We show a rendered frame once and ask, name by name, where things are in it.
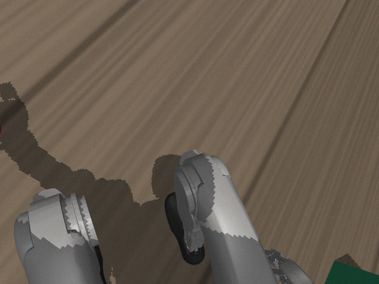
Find right robot hand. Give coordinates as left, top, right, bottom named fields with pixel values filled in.
left=265, top=249, right=314, bottom=284

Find right robot foot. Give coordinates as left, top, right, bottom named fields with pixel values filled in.
left=165, top=192, right=205, bottom=265

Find left robot foot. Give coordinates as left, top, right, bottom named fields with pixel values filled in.
left=94, top=245, right=107, bottom=284

